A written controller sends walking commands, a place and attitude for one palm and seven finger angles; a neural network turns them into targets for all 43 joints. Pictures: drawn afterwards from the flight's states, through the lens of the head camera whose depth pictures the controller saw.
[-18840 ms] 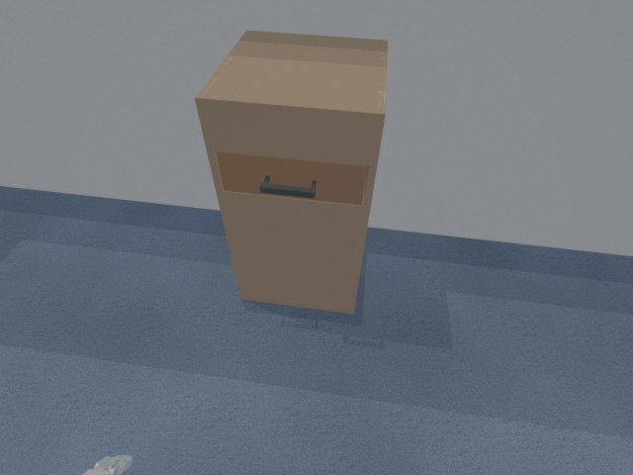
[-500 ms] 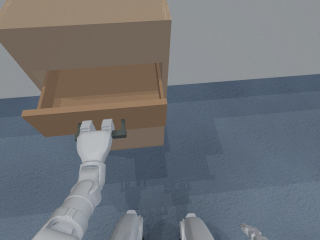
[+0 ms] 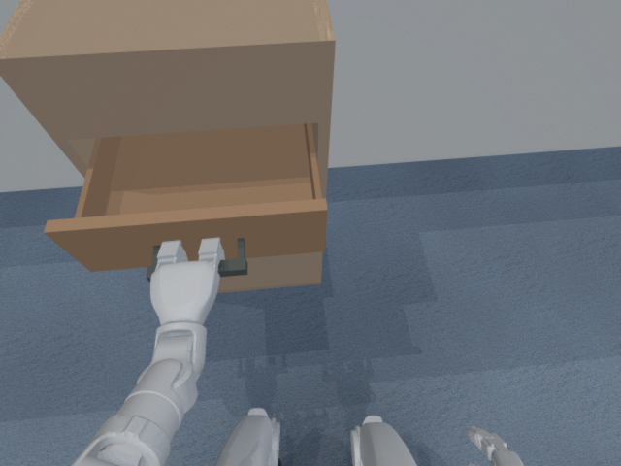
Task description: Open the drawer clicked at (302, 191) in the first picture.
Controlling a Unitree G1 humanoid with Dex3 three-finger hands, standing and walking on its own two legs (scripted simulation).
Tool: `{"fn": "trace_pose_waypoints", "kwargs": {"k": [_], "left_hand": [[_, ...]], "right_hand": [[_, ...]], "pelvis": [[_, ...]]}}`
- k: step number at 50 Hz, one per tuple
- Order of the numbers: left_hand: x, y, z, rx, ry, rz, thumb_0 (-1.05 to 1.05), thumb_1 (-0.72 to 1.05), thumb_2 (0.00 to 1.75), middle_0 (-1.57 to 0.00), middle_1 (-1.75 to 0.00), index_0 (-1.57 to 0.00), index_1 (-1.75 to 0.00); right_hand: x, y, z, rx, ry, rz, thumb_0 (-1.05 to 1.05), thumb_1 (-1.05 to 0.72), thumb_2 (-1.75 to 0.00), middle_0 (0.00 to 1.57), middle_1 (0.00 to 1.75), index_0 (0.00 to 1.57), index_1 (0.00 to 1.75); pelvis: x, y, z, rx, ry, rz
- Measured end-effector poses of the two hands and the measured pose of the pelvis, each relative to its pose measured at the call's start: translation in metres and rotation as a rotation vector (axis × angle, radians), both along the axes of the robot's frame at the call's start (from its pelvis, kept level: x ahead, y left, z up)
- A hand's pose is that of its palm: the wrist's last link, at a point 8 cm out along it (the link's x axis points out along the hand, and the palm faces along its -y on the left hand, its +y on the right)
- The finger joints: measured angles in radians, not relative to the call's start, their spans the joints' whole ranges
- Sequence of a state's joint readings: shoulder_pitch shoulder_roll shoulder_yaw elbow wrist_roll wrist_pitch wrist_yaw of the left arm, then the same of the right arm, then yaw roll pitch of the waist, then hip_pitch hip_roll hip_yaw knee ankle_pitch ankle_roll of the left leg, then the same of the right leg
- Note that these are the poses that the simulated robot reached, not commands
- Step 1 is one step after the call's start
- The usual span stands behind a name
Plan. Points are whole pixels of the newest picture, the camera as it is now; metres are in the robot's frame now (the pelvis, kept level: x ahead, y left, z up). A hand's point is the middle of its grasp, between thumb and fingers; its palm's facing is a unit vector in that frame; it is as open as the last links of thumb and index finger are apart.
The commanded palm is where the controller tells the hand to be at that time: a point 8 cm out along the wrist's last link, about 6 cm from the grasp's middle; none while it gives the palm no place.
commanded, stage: pull the drawer open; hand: left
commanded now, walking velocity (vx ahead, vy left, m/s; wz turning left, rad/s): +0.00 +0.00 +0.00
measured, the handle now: (199, 259) +0.40 +0.19 -0.05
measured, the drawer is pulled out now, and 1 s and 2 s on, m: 0.17 0.21 0.24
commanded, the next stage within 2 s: none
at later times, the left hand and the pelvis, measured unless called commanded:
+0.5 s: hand (197, 307) +0.34 +0.18 -0.07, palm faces -0.02 -0.04 -1.00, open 5.4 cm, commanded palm +0.30 +0.18 -0.03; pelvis +0.01 +0.00 +0.00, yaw +0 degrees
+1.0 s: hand (196, 324) +0.31 +0.18 -0.07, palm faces -0.02 -0.04 -1.00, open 5.4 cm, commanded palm +0.27 +0.17 -0.03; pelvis +0.00 +0.00 +0.00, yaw +0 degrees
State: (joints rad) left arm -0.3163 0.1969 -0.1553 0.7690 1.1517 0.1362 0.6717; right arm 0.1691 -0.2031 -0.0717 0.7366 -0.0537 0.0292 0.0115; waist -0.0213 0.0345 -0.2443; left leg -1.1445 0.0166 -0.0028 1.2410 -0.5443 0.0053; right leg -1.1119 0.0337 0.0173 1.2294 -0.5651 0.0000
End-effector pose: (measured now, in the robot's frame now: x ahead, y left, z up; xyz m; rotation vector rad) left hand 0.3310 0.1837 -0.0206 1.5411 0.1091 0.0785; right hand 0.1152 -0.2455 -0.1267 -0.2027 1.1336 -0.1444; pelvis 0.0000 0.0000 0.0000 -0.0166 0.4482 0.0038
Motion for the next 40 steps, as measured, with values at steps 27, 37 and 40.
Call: {"fn": "trace_pose_waypoints", "kwargs": {"k": [27,37,40], "left_hand": [[-0.015,-0.002,0.0,-0.014,0.001,0.0,0.01,0.79,0.81,-0.33,-1.35,-0.38,-1.35],[-0.026,-0.003,0.001,-0.016,0.005,-0.002,0.01,0.79,0.81,-0.33,-1.35,-0.39,-1.35],[-0.03,-0.003,0.001,-0.018,0.002,-0.002,0.01,0.79,0.81,-0.33,-1.35,-0.39,-1.35]], "right_hand": [[0.02,0.004,0.008,-0.004,-0.037,0.015,0.01,-0.91,-0.9,0.2,0.3,0.2,0.3],[0.022,0.007,0.01,0.004,-0.053,0.018,0.01,-0.91,-0.9,0.2,0.3,0.2,0.3],[0.022,0.008,0.01,0.005,-0.054,0.022,0.01,-0.91,-0.9,0.2,0.3,0.2,0.3]], "pelvis": [[0.006,0.002,0.003,-0.001,-0.008,-0.003],[0.005,0.003,0.003,-0.004,-0.018,-0.004],[0.004,0.003,0.003,-0.003,-0.02,-0.004]]}}
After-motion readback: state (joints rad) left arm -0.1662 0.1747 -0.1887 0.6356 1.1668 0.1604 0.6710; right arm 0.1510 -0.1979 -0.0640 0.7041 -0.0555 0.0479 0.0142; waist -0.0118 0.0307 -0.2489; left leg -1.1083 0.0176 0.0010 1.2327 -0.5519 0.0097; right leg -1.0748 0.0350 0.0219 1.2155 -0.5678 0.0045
